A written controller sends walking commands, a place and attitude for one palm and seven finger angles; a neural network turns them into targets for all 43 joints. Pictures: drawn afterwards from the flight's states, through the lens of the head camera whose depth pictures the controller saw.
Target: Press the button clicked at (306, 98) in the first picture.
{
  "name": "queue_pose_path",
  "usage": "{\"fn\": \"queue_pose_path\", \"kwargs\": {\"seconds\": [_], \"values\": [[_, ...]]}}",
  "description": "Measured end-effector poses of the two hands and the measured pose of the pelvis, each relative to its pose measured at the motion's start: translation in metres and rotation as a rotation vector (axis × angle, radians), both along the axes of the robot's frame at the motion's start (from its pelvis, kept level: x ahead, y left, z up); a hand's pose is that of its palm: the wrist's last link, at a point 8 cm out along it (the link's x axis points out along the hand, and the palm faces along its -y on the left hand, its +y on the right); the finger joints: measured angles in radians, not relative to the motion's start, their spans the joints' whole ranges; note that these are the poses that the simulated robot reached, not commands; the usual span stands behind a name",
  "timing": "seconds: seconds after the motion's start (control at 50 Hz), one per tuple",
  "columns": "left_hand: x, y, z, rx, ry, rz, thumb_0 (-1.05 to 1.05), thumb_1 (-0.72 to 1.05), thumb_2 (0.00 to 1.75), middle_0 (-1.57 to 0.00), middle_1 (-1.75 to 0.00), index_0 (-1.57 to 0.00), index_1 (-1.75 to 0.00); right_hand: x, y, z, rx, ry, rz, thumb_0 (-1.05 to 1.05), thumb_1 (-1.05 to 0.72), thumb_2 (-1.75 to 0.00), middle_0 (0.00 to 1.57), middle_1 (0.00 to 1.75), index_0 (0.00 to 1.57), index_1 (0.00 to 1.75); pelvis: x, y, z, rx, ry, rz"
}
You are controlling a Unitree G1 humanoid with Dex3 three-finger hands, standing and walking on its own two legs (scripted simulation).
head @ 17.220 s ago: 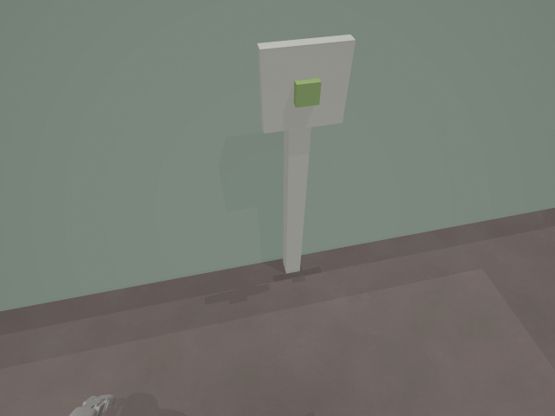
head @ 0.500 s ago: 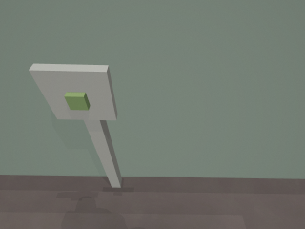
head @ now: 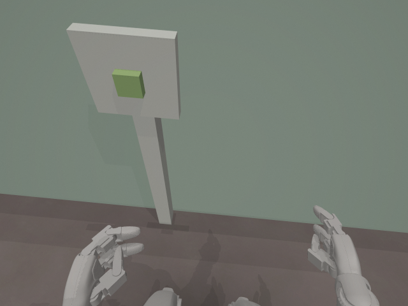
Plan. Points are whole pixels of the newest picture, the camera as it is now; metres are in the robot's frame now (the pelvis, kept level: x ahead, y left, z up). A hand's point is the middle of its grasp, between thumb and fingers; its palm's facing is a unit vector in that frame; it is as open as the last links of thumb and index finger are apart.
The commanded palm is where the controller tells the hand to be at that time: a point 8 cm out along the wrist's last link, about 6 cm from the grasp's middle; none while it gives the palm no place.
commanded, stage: raise the hand and make a fist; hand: left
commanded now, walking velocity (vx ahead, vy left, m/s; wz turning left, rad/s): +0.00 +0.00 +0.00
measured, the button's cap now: (129, 83) +0.51 +0.22 +0.15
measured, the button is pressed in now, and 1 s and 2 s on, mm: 0 0 0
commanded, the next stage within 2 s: aim a knuckle at the button in 1.52 s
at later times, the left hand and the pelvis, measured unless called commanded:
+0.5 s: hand (90, 227) +0.22 +0.21 +0.09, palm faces +0.12 -0.99 -0.09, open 3.1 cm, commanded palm +0.19 +0.25 +0.09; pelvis +0.00 +0.02 +0.01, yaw +0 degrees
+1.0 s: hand (85, 198) +0.25 +0.22 +0.12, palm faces +0.02 -1.00 -0.06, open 3.1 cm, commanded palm +0.22 +0.28 +0.13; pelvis +0.03 +0.02 +0.04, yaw +1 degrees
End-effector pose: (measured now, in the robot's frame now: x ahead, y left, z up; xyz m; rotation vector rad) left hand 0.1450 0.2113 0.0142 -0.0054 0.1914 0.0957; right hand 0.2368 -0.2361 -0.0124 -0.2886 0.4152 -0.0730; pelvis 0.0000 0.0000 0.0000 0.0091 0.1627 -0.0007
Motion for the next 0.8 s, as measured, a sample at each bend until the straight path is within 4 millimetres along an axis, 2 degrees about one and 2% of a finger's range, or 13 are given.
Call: {"fn": "queue_pose_path", "kwargs": {"seconds": [0.04,0.08,0.12,0.16,0.2,0.24,0.28,0.34,0.4,0.48,0.58,0.66,0.8], "values": [[-0.009,0.017,0.009,0.046,-0.054,0.065,0.02,0.9,0.9,-0.68,-0.82,-0.68,-0.83,0.0,0.012,-0.009,0.008,0.008,0.027,0.01,-0.9,-0.9,0.2,0.3,0.2,0.3,-0.004,0.001,-0.006,-0.014,0.007,0.012],[-0.007,0.026,0.029,0.077,-0.173,0.083,0.03,0.9,0.9,-0.74,-0.88,-0.74,-0.89,-0.005,0.025,-0.022,0.024,0.029,0.053,0.01,-0.9,-0.9,0.2,0.3,0.2,0.3,-0.007,0.002,-0.01,-0.029,0.011,0.024],[0.004,0.024,0.05,0.083,-0.302,0.039,0.03,0.9,0.9,-0.79,-0.94,-0.79,-0.95,-0.014,0.038,-0.037,0.047,0.063,0.074,0.01,-0.9,-0.9,0.2,0.3,0.2,0.3,-0.012,0.005,-0.014,-0.042,0.01,0.034],[0.021,0.014,0.065,0.074,-0.381,-0.056,0.02,0.9,0.9,-0.84,-1.0,-0.84,-1.01,-0.029,0.049,-0.05,0.076,0.107,0.076,0.01,-0.9,-0.9,0.2,0.3,0.2,0.3,-0.015,0.007,-0.015,-0.049,0.01,0.037],[0.039,0.002,0.066,0.058,-0.36,-0.167,0.02,0.9,0.9,-0.9,-1.06,-0.9,-1.07,-0.047,0.055,-0.06,0.109,0.16,0.051,0.01,-0.9,-0.9,0.2,0.3,0.2,0.3,-0.016,0.01,-0.013,-0.049,0.011,0.031],[0.052,-0.006,0.056,0.035,-0.246,-0.247,0.02,0.9,0.9,-0.95,-1.12,-0.95,-1.13,-0.067,0.057,-0.064,0.138,0.214,0.006,0.01,-0.9,-0.9,0.2,0.3,0.2,0.3,-0.015,0.012,-0.007,-0.043,0.007,0.021],[0.057,-0.006,0.046,0.011,-0.114,-0.259,0.02,0.9,0.9,-1.0,-1.18,-1.01,-1.19,-0.084,0.054,-0.064,0.153,0.257,-0.049,0.01,-0.9,-0.9,0.21,0.3,0.2,0.3,-0.012,0.015,0.0,-0.034,0.001,0.009],[0.053,0.008,0.045,-0.009,-0.019,-0.151,0.02,0.9,0.9,-1.09,-1.27,-1.09,-1.27,-0.103,0.044,-0.059,0.144,0.296,-0.124,0.02,-0.9,-0.9,0.21,0.31,0.21,0.3,-0.005,0.018,0.009,-0.027,-0.01,-0.01],[0.045,0.031,0.059,0.031,-0.068,-0.011,0.02,0.9,0.9,-1.16,-1.35,-1.16,-1.36,-0.111,0.032,-0.054,0.104,0.314,-0.152,0.02,-0.9,-0.9,0.21,0.3,0.2,0.3,0.001,0.02,0.014,-0.027,-0.012,-0.013],[0.042,0.049,0.08,0.112,-0.204,0.031,0.02,0.9,0.9,-1.23,-1.42,-1.23,-1.43,-0.106,0.019,-0.053,0.039,0.32,-0.116,0.02,-0.9,-0.9,0.2,0.3,0.2,0.3,0.004,0.023,0.011,-0.037,-0.003,0.005],[0.054,0.039,0.076,0.078,-0.201,-0.106,0.02,0.9,0.9,-1.27,-1.47,-1.27,-1.48,-0.083,0.014,-0.047,0.017,0.263,-0.106,0.02,-0.9,-0.9,0.2,0.3,0.2,0.3,0.007,0.027,0.011,-0.043,0.001,0.012],[0.062,0.04,0.075,0.059,-0.136,-0.132,0.02,0.9,0.9,-1.29,-1.49,-1.29,-1.49,-0.06,0.02,-0.031,0.038,0.186,-0.117,0.02,-0.9,-0.9,0.2,0.3,0.2,0.3,0.015,0.027,0.018,-0.039,-0.01,0.006],[0.07,0.063,0.109,0.086,-0.239,-0.001,0.02,0.9,0.9,-1.3,-1.49,-1.3,-1.5,-0.028,0.041,-0.013,0.075,0.116,-0.042,0.01,-0.9,-0.9,0.2,0.3,0.2,0.3,0.027,0.025,0.027,-0.04,-0.037,0.016]]}}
